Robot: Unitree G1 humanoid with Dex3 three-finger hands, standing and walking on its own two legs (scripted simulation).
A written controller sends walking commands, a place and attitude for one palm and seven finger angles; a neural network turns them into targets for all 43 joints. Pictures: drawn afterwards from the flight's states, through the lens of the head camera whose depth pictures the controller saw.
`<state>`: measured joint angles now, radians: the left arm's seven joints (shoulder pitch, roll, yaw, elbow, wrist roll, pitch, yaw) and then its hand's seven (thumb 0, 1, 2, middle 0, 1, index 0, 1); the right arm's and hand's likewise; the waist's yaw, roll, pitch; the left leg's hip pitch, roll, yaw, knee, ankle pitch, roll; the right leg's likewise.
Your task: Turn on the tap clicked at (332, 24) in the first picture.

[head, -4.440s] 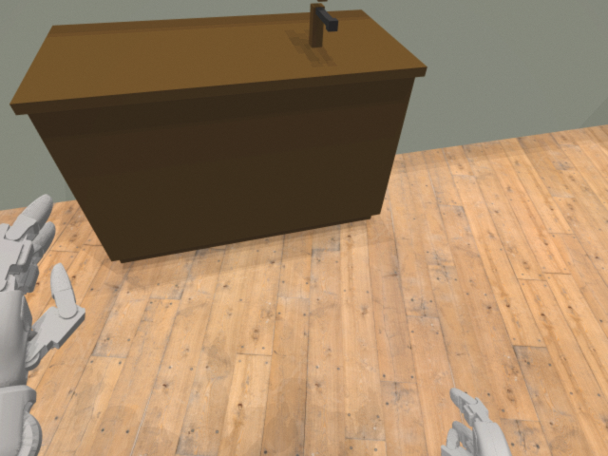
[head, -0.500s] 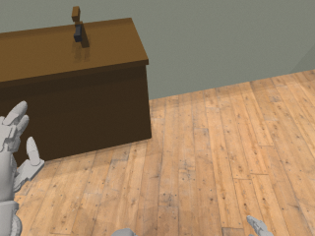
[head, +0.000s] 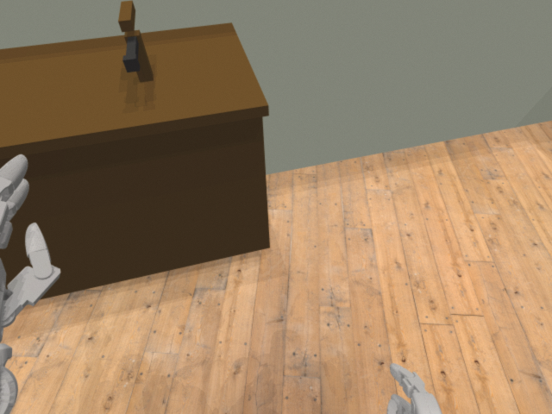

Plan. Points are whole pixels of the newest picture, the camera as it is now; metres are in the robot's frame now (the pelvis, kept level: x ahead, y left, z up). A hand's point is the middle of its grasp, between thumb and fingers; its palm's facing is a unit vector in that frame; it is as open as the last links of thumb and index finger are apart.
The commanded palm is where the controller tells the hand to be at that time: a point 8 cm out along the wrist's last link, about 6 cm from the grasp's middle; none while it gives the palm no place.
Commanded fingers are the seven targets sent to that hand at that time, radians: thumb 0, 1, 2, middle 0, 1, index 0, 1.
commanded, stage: take the last steps up to it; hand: left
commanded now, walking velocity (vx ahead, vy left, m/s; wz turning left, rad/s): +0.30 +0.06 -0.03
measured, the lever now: (131, 63) +0.77 +0.39 +0.13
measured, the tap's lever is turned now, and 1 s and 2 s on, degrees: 0 0 0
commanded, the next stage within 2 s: come to a stop and stand still in 1.38 s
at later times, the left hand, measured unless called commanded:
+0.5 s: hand (89, 170) +0.34 +0.26 +0.20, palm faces +0.35 -0.85 -0.40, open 7.4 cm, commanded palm +0.29 +0.31 +0.19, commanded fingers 0.00 0.90 0.90 -0.20 -0.30 -0.20 -0.30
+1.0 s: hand (133, 123) +0.45 +0.25 +0.20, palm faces +0.39 -0.83 -0.41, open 7.4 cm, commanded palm +0.41 +0.29 +0.19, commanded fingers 0.00 0.90 0.90 -0.20 -0.30 -0.20 -0.30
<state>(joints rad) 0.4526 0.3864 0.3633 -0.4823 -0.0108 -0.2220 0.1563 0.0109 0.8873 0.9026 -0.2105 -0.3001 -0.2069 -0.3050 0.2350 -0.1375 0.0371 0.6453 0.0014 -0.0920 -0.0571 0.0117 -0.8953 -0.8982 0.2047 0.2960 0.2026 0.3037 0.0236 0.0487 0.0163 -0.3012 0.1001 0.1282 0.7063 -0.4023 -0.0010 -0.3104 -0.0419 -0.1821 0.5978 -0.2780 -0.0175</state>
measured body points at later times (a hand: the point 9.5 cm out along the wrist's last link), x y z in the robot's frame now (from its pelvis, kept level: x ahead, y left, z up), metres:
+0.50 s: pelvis +0.11 +0.04 +0.02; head +0.14 +0.05 +0.47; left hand +0.32 +0.31 +0.22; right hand +0.27 -0.18 -0.07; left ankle +0.12 +0.15 -0.72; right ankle +0.13 -0.09 -0.67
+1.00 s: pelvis +0.23 +0.02 +0.00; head +0.26 +0.02 +0.45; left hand +0.42 +0.29 +0.22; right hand +0.39 -0.25 -0.07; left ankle +0.29 +0.14 -0.73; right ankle +0.19 -0.08 -0.72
